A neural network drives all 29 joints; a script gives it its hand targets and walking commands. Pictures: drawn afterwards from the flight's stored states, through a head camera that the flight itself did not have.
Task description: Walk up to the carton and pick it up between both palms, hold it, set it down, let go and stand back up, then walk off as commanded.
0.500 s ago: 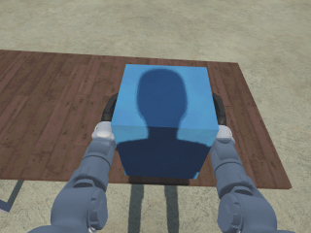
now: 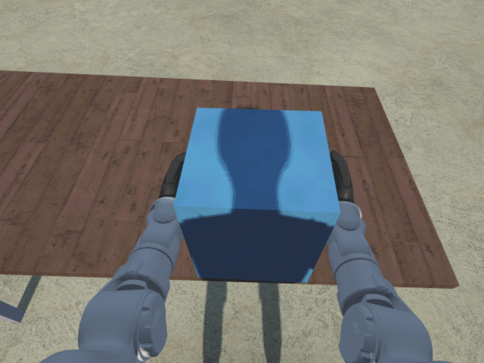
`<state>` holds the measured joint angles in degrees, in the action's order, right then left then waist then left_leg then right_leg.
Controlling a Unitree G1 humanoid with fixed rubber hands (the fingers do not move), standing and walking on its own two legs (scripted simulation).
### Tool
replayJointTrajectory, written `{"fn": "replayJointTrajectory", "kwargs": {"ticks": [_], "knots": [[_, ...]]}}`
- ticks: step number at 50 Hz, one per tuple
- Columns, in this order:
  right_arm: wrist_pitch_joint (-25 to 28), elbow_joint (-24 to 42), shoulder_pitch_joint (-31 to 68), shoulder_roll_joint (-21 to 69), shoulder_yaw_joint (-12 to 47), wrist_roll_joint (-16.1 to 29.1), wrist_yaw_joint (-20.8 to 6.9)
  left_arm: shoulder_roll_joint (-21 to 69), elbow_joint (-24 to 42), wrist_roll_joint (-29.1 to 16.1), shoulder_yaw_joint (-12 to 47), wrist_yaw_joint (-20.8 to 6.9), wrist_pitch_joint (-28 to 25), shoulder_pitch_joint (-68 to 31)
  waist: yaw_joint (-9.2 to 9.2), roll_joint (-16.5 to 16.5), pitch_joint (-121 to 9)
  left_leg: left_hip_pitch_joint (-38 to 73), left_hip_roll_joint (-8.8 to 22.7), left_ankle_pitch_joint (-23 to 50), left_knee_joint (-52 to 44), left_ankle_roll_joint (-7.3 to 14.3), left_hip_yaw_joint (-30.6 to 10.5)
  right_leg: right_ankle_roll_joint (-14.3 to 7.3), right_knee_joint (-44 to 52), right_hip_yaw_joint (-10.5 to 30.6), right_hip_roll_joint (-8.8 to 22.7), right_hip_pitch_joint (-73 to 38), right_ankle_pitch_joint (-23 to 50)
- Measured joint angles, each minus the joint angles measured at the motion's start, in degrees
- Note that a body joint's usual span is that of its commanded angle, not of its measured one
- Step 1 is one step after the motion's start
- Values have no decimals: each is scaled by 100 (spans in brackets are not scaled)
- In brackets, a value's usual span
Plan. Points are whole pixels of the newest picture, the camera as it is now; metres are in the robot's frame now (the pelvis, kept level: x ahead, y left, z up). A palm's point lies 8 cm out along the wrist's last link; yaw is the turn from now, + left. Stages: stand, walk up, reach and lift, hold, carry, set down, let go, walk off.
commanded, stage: set down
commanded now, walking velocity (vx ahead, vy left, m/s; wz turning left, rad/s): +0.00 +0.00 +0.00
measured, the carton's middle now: (255, 200) +0.37 -0.03 +0.03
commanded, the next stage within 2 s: none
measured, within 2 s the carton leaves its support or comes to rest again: rests again in 0.44 s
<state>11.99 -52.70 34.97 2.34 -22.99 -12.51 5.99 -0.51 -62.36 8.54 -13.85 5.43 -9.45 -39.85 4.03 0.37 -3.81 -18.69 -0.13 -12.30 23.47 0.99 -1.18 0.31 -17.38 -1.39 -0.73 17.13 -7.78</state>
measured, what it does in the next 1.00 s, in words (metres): stands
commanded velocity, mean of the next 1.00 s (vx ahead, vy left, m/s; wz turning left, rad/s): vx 0.00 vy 0.00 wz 0.00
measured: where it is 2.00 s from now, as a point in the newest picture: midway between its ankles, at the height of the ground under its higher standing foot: outside the picture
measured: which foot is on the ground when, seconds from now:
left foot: down 0.00-1.00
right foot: down 0.00-1.00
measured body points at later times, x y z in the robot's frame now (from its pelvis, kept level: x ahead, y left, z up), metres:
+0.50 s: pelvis -0.01 +0.00 +0.00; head +0.05 +0.01 +0.44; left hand +0.41 +0.11 +0.01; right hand +0.37 -0.19 +0.03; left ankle -0.01 +0.10 -0.75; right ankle +0.00 -0.12 -0.75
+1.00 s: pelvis -0.02 +0.00 -0.02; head +0.05 +0.01 +0.43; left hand +0.43 +0.14 +0.03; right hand +0.39 -0.20 +0.03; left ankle -0.01 +0.10 -0.75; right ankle +0.00 -0.12 -0.75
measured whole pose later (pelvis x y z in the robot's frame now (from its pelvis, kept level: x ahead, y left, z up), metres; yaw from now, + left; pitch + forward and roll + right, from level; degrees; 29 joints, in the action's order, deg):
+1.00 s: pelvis -0.02 +0.00 -0.02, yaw -2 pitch +15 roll -2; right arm 13.8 -64.9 43.7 -5.6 -8.0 6.9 7.2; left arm -10.0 -74.2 -6.2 -5.6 5.6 -16.0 -50.1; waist 3.5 0.5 -8.1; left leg -34.2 1.7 -15.1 33.8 0.8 0.6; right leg 0.3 -27.2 -0.3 -2.2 33.1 -9.5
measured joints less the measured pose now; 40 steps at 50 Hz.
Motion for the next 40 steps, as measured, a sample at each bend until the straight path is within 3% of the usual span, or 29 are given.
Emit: {"fn": "replayJointTrajectory", "kwargs": {"ticks": [16,32,36,40], "knots": [[182,-148,151,132,-541,-534,-98,-77,-691,138,-249,-41,-454,-315,55,18,-21,-238,-25,81,26,3,5,0,-110,-30,37,266,25],[686,-252,140,216,-1091,-1054,-199,19,-828,534,-678,-104,-885,-425,45,16,14,-528,3,85,68,-14,23,-19,-150,-46,22,555,30],[793,-615,266,63,-851,-776,-183,-65,-892,549,-645,-94,-957,-429,44,6,-23,-576,33,63,110,-22,70,-27,-183,-8,-4,618,32],[670,-1261,536,-344,47,105,-149,-309,-1115,46,-228,-47,-885,-553,44,29,-124,-768,98,-51,356,-27,144,-34,-367,60,-64,814,-15]]}}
